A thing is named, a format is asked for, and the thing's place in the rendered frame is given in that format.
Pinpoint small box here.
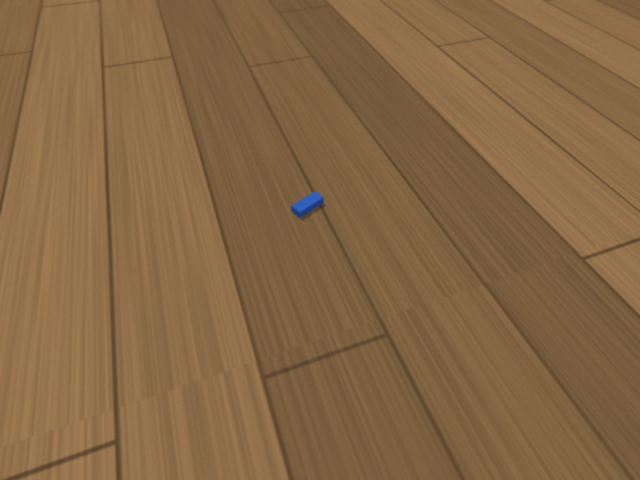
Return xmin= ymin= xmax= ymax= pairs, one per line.
xmin=291 ymin=191 xmax=324 ymax=218

